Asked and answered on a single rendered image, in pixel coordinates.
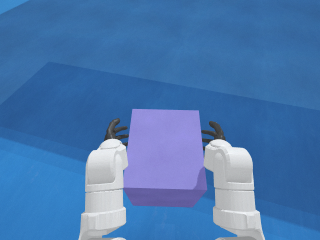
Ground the carton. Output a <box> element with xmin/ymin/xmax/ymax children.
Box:
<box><xmin>123</xmin><ymin>109</ymin><xmax>208</xmax><ymax>208</ymax></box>

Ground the left robot forearm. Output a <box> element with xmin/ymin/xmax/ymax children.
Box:
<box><xmin>78</xmin><ymin>139</ymin><xmax>128</xmax><ymax>240</ymax></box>

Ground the robot right hand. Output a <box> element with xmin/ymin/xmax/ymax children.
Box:
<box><xmin>201</xmin><ymin>121</ymin><xmax>226</xmax><ymax>157</ymax></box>

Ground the robot left hand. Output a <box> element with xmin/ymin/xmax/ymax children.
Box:
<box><xmin>104</xmin><ymin>118</ymin><xmax>129</xmax><ymax>152</ymax></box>

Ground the right robot forearm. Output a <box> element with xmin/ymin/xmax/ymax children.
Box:
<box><xmin>203</xmin><ymin>139</ymin><xmax>265</xmax><ymax>240</ymax></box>

